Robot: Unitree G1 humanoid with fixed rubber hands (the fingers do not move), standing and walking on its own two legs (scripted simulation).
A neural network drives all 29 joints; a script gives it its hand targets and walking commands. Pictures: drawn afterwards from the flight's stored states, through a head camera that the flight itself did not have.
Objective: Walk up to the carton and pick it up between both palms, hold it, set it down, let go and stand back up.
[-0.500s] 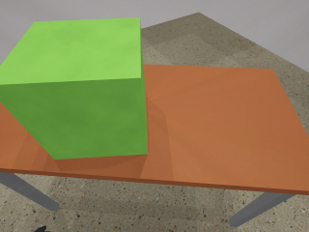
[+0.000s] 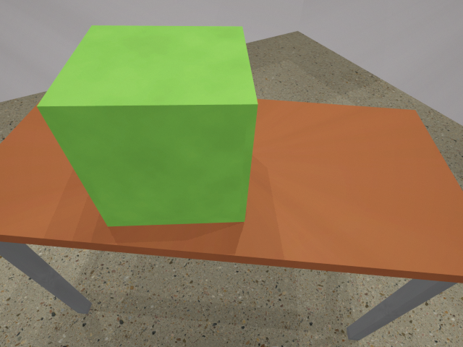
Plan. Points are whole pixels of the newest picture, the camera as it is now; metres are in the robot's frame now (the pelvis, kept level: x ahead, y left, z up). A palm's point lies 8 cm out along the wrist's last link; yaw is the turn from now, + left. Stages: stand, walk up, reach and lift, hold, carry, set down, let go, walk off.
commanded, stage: walk up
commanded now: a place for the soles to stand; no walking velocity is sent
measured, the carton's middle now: (172, 129) +0.50 +0.14 +0.11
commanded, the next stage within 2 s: none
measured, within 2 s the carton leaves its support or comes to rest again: neither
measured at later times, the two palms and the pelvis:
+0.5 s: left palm out of the picture +0.10 +0.34 -0.10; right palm out of the picture +0.06 -0.31 -0.06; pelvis +0.01 +0.02 +0.01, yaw -2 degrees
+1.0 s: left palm out of the picture +0.09 +0.24 -0.04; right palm out of the picture +0.02 -0.41 -0.09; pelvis -0.01 -0.09 +0.03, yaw -5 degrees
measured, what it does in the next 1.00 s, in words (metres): steps on the spot: right foot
